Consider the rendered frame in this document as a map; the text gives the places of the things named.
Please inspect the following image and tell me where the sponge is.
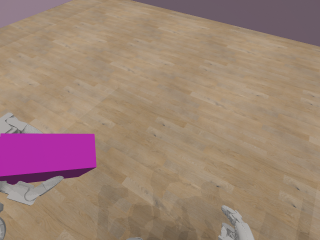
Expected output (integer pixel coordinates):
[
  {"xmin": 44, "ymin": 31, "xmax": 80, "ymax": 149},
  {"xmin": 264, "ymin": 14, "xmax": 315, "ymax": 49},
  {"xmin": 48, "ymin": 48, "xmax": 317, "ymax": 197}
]
[{"xmin": 0, "ymin": 133, "xmax": 97, "ymax": 185}]

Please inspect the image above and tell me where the robot left hand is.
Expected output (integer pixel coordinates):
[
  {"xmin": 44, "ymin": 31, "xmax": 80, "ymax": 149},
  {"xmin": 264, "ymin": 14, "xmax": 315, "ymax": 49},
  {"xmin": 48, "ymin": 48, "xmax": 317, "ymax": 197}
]
[{"xmin": 0, "ymin": 112, "xmax": 64, "ymax": 206}]

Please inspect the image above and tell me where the robot right hand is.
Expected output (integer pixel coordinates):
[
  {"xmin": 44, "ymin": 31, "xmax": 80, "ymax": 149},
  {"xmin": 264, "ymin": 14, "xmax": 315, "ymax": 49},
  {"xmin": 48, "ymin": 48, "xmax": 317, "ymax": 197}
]
[{"xmin": 218, "ymin": 205, "xmax": 255, "ymax": 240}]

